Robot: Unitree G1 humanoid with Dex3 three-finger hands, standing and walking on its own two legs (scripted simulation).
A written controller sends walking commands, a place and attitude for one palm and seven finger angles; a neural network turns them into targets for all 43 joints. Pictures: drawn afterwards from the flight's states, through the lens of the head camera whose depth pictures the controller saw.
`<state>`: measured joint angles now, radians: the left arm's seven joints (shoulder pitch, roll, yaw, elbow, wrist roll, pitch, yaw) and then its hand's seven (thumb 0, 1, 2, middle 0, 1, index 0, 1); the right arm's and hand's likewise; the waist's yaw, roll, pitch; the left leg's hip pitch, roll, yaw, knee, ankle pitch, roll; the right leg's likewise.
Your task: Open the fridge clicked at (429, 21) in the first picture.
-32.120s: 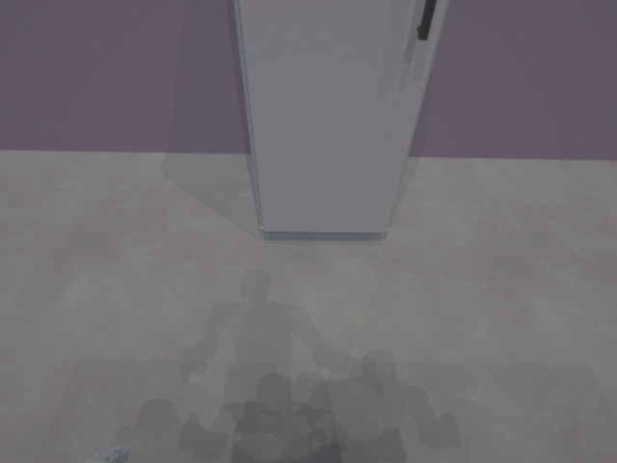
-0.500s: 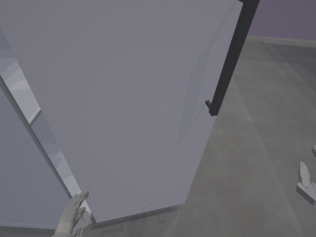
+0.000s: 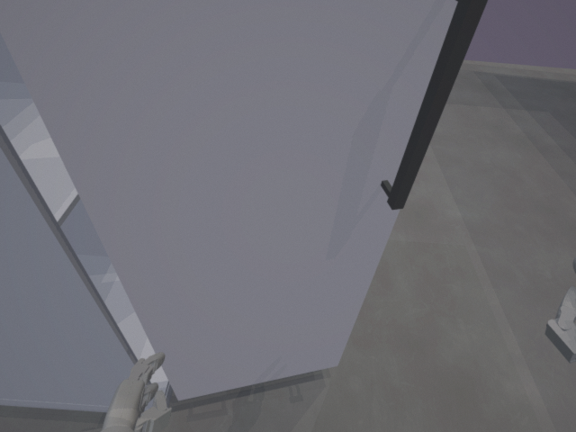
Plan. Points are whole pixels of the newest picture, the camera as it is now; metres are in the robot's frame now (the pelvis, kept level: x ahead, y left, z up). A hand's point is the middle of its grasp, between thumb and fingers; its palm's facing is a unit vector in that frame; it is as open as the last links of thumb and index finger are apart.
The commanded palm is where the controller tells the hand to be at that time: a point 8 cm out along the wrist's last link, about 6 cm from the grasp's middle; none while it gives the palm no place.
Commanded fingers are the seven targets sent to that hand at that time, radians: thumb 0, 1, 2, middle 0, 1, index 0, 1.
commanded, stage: step back with the hand held close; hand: right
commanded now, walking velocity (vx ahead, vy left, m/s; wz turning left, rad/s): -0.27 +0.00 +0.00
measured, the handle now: (419, 115) +0.45 -0.17 +0.25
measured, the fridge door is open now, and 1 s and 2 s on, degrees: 74 74 74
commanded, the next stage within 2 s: stop stepping back and stand still in 1.48 s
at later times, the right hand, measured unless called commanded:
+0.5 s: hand out of the picture +0.14 -0.31 +0.15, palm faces +0.42 +0.78 -0.47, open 7.4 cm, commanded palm +0.08 -0.34 +0.17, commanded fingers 0.00 -0.90 -0.90 0.20 0.30 0.20 0.30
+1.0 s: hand out of the picture +0.07 -0.30 +0.16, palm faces +0.48 +0.75 -0.46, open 7.4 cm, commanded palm +0.00 -0.34 +0.17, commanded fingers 0.00 -0.90 -0.90 0.20 0.30 0.20 0.30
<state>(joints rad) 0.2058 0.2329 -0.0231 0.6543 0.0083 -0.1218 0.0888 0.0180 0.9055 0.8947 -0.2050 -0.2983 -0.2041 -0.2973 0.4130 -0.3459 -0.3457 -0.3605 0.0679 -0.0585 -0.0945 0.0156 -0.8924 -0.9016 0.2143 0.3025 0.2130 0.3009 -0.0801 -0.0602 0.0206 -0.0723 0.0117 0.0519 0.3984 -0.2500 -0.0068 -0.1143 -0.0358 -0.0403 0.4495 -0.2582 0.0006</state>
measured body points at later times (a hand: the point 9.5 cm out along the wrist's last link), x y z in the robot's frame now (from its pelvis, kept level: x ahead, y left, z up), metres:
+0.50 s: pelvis -0.06 -0.04 -0.01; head -0.05 -0.05 +0.44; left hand +0.12 +0.20 -0.08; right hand +0.11 -0.35 +0.17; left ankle -0.02 +0.12 -0.74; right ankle +0.00 -0.12 -0.74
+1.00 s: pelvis -0.12 -0.03 -0.03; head -0.10 -0.05 +0.42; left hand +0.07 +0.20 -0.09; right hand +0.04 -0.34 +0.18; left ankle -0.02 +0.11 -0.74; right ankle -0.01 -0.12 -0.74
